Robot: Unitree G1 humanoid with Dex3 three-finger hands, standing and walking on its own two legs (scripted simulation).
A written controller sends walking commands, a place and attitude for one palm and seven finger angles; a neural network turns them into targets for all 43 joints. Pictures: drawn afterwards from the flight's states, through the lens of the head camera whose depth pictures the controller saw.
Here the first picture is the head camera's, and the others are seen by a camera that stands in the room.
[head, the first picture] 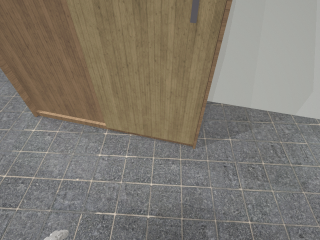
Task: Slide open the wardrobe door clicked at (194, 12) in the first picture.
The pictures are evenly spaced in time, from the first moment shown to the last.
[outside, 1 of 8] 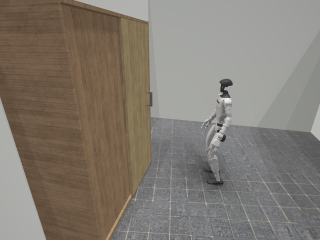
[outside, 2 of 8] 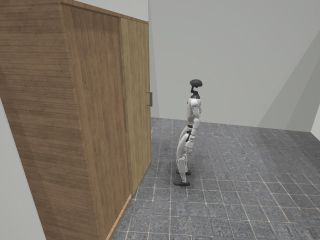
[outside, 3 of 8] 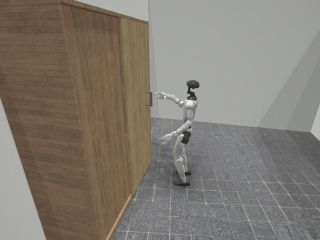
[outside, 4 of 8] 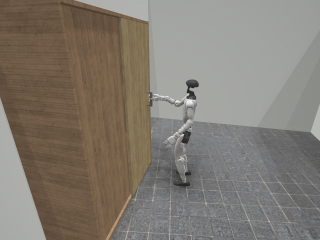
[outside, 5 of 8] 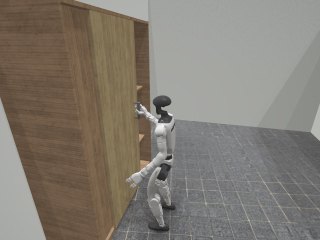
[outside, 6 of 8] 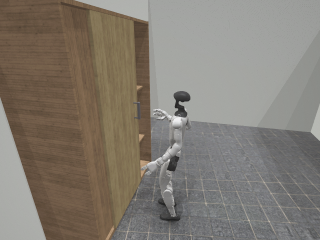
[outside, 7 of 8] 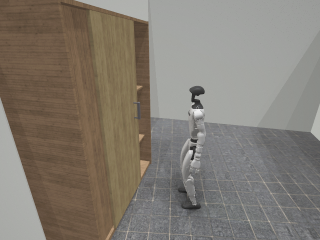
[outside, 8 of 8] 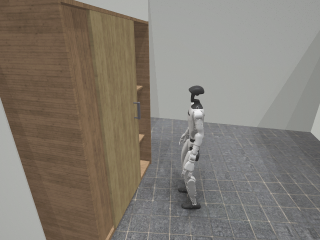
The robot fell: no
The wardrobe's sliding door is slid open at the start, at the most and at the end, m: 0.00 0.43 0.43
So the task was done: yes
